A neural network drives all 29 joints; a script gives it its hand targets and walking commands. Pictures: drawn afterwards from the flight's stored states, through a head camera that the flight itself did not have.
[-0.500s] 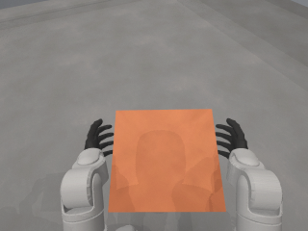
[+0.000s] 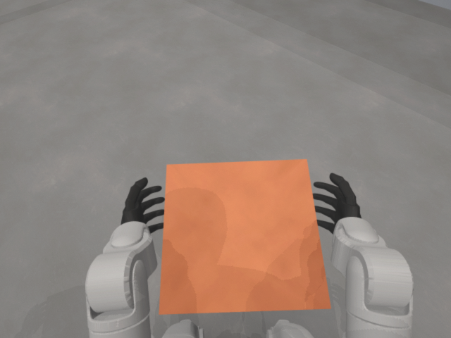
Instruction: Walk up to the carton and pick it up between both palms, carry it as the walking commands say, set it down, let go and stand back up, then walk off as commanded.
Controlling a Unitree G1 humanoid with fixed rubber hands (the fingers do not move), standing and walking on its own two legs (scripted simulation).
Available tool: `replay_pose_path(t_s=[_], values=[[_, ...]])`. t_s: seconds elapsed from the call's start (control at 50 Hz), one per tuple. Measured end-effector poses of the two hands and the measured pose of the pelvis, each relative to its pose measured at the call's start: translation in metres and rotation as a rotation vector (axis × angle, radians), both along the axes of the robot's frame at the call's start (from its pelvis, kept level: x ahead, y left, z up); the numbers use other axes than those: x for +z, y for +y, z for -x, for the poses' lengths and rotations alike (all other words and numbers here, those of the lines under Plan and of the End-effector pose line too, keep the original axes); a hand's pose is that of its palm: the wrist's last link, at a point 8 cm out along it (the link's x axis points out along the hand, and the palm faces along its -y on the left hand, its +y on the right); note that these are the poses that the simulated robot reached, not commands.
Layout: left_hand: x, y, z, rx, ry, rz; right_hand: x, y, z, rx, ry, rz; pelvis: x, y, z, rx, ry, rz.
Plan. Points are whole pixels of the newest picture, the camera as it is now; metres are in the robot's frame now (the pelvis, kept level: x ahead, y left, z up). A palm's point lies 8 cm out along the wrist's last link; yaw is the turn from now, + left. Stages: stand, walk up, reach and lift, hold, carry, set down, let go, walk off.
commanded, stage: carry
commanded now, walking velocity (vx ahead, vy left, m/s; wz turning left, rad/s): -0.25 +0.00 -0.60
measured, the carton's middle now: (238, 236) +0.28 +0.02 +0.00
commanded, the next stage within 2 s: none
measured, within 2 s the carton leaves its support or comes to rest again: neither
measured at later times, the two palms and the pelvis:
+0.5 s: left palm out of the picture +0.09 +0.05 +0.10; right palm out of the picture +0.01 -0.25 +0.10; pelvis -0.20 -0.04 +0.01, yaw -16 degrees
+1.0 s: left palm out of the picture -0.07 +0.11 +0.11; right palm out of the picture -0.14 -0.19 +0.12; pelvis -0.35 +0.02 +0.02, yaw -17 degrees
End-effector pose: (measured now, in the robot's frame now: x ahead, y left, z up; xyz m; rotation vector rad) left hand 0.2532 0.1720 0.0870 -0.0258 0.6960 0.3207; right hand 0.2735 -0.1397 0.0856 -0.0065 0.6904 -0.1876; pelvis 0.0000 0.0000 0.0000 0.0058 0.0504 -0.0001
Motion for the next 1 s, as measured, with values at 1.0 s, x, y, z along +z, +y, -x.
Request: replay_pose_path(t_s=[1.0], values=[[0.021, -0.061, 0.326, -0.302, 0.023, 0.001, 0.031, -0.054, 0.415, -0.292, 0.016, 0.027, 0.018, 0.015, 0.348, -0.298, -0.022, 0.009]])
